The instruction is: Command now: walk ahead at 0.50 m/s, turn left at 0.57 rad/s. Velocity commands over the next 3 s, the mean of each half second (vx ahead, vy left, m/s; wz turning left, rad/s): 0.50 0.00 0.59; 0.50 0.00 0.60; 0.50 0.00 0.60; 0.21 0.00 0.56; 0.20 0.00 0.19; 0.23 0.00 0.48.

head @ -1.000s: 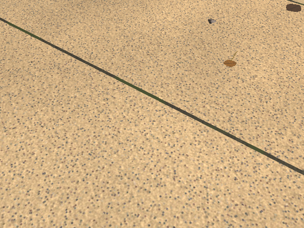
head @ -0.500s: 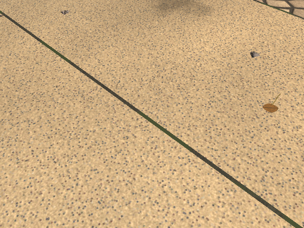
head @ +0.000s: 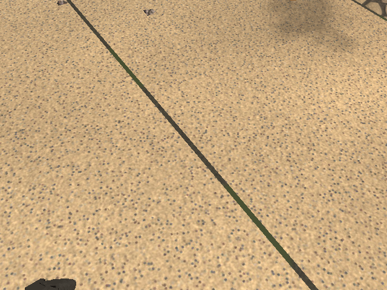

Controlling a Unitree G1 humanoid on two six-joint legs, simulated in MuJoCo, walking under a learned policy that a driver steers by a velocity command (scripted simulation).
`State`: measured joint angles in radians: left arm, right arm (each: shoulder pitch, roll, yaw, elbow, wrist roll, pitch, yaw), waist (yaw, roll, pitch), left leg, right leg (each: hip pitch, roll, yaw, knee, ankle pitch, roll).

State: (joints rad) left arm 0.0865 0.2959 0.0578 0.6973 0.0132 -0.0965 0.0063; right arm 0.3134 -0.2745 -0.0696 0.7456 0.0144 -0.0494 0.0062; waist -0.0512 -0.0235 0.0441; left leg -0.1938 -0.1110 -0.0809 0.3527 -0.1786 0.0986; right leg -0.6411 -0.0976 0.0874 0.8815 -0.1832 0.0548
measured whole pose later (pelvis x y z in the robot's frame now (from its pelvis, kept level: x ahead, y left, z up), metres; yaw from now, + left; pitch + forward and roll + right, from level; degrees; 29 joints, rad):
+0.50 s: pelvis +0.27 -0.04 +0.00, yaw +18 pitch +1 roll -2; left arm 0.31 0.27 0.07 0.82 0.01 -0.10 0.00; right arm 0.20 -0.32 -0.08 0.64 0.02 -0.01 0.01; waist 0.06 0.05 0.03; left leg -0.68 0.09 -0.07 1.01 -0.19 -0.01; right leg -0.10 0.02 -0.13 0.29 -0.21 -0.03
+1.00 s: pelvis +0.51 +0.12 +0.00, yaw +36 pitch +2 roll -1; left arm 0.08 0.32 0.05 0.72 0.02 -0.09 0.00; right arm 0.34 -0.28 -0.06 0.67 0.01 -0.04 0.00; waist -0.05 -0.03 0.05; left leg -0.19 -0.11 -0.09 0.35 -0.18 0.10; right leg -0.67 -0.10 0.08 0.88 -0.14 0.06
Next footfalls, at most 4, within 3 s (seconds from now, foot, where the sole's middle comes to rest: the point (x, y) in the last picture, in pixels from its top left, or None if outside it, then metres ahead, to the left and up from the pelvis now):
0.20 right None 0.31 -0.15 -0.78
0.74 left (130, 280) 0.50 0.19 -0.78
1.22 right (136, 190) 0.85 0.19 -0.78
1.70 left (38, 203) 0.80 0.56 -0.78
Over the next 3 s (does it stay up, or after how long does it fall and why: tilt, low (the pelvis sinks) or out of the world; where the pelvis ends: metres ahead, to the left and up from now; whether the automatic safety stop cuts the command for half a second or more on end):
stays up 0.93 0.68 -0.01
